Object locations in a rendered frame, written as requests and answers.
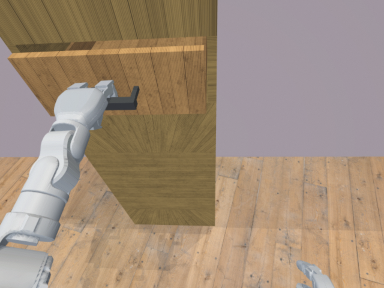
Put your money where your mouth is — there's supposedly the handle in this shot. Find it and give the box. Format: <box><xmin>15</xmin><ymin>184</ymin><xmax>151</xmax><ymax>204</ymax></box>
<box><xmin>92</xmin><ymin>86</ymin><xmax>140</xmax><ymax>110</ymax></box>

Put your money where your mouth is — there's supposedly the robot left hand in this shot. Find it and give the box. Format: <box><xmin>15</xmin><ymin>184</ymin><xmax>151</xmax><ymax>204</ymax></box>
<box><xmin>54</xmin><ymin>80</ymin><xmax>118</xmax><ymax>130</ymax></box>

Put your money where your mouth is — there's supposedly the cabinet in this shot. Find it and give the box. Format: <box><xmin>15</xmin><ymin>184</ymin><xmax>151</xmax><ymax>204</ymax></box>
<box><xmin>0</xmin><ymin>0</ymin><xmax>218</xmax><ymax>226</ymax></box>

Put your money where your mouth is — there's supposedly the drawer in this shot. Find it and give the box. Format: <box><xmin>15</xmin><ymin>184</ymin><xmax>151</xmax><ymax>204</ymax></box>
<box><xmin>7</xmin><ymin>36</ymin><xmax>207</xmax><ymax>116</ymax></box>

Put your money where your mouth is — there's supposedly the robot left forearm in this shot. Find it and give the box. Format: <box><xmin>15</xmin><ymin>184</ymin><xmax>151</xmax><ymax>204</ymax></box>
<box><xmin>0</xmin><ymin>119</ymin><xmax>90</xmax><ymax>246</ymax></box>

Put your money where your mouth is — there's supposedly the robot right hand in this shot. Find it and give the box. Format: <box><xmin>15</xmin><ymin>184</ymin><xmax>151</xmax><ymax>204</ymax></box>
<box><xmin>296</xmin><ymin>260</ymin><xmax>335</xmax><ymax>288</ymax></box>

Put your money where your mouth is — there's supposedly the left robot upper arm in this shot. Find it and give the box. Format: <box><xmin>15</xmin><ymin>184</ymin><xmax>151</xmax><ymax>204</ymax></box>
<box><xmin>0</xmin><ymin>245</ymin><xmax>53</xmax><ymax>288</ymax></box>

